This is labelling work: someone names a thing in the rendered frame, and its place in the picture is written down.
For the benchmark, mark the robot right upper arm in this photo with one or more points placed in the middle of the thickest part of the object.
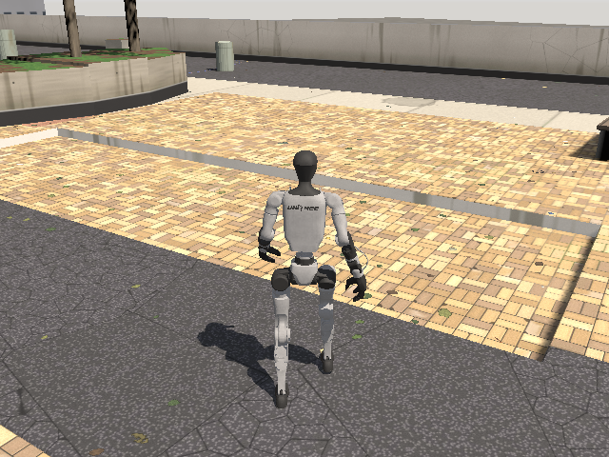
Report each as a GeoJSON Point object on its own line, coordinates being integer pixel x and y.
{"type": "Point", "coordinates": [335, 202]}

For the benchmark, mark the robot left upper arm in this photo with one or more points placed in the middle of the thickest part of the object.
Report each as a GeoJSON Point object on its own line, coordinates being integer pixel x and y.
{"type": "Point", "coordinates": [274, 200]}

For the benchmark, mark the left robot forearm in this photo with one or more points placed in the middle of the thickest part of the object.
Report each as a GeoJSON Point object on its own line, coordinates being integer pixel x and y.
{"type": "Point", "coordinates": [263, 244]}

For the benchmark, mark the right robot forearm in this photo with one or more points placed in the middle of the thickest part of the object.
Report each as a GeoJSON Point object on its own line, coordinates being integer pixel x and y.
{"type": "Point", "coordinates": [352, 259]}

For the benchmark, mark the left robot foot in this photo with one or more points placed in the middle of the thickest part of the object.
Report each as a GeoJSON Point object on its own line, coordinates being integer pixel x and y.
{"type": "Point", "coordinates": [281, 400]}

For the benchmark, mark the robot right thigh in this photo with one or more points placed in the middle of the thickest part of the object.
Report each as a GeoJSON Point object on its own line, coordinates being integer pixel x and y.
{"type": "Point", "coordinates": [326, 279]}

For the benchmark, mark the left robot hand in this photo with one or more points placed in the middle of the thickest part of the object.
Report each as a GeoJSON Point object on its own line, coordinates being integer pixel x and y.
{"type": "Point", "coordinates": [267, 258]}

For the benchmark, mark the right robot hand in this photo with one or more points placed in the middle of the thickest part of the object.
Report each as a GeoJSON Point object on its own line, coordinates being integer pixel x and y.
{"type": "Point", "coordinates": [361, 288]}

